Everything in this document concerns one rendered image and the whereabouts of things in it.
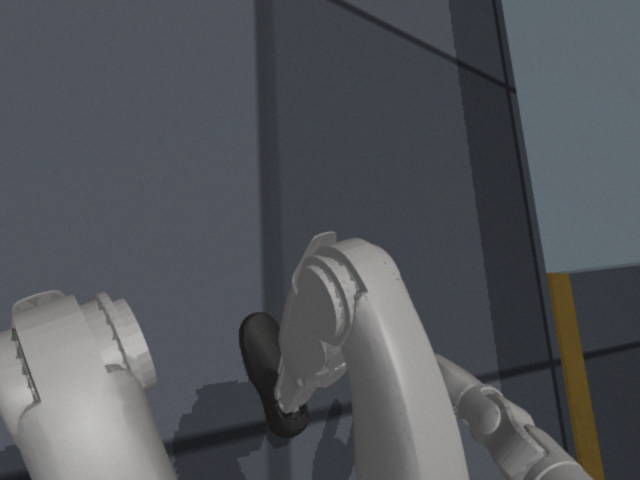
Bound right robot arm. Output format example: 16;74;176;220
457;384;594;480

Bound right robot foot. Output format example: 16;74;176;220
239;312;308;438

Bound right robot hand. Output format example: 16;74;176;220
435;354;483;418

